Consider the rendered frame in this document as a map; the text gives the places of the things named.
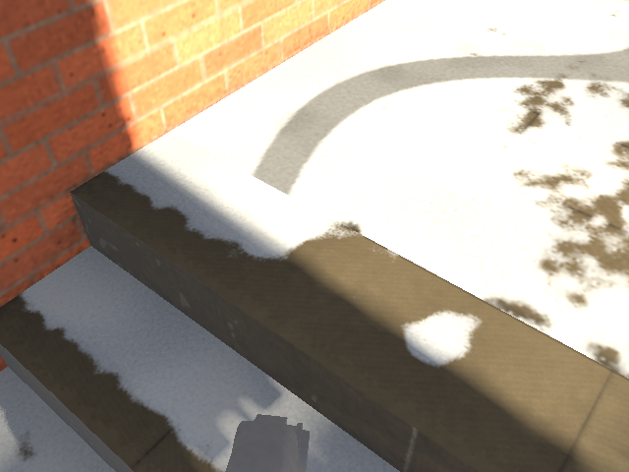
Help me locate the stairs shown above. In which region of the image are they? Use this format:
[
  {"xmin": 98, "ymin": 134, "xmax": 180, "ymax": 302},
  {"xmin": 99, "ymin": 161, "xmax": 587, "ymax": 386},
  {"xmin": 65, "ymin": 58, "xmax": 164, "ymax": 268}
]
[{"xmin": 0, "ymin": 193, "xmax": 479, "ymax": 472}]

